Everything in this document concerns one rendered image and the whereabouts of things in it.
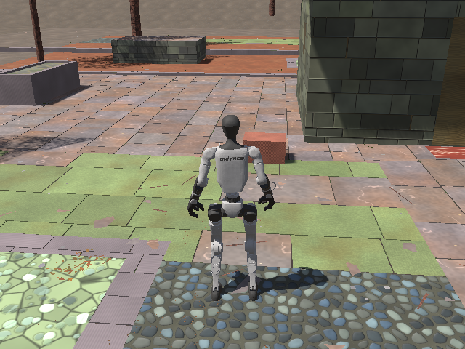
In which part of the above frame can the robot left upper arm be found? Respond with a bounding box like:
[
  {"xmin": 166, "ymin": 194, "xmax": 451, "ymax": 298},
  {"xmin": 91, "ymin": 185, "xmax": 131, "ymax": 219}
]
[{"xmin": 197, "ymin": 147, "xmax": 217, "ymax": 187}]

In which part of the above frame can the right robot shin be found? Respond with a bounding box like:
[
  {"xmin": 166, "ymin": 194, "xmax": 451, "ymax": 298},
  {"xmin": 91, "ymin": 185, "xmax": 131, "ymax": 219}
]
[{"xmin": 247, "ymin": 241, "xmax": 257, "ymax": 290}]

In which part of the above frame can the left robot thigh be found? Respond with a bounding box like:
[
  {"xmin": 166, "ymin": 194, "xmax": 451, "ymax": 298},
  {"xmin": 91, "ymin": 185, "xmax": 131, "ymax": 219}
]
[{"xmin": 208, "ymin": 203, "xmax": 223, "ymax": 255}]

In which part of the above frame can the robot right upper arm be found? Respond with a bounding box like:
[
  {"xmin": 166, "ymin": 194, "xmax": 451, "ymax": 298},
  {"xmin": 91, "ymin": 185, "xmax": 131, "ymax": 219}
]
[{"xmin": 246, "ymin": 146, "xmax": 267, "ymax": 185}]

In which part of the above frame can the robot left hand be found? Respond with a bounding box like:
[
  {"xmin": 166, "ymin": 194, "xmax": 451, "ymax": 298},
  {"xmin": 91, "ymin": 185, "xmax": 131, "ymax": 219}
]
[{"xmin": 187, "ymin": 201, "xmax": 204, "ymax": 218}]

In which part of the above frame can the robot right hand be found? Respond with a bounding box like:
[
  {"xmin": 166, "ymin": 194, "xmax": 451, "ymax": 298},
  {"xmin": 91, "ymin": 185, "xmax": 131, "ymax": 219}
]
[{"xmin": 258, "ymin": 196, "xmax": 275, "ymax": 211}]

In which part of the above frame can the right robot forearm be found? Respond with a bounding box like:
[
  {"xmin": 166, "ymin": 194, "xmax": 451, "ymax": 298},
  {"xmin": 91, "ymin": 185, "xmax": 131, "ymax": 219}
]
[{"xmin": 260, "ymin": 174, "xmax": 273, "ymax": 198}]

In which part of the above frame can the left robot forearm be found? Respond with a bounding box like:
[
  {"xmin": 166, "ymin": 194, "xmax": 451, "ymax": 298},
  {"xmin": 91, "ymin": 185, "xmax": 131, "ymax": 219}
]
[{"xmin": 189, "ymin": 176, "xmax": 204, "ymax": 204}]

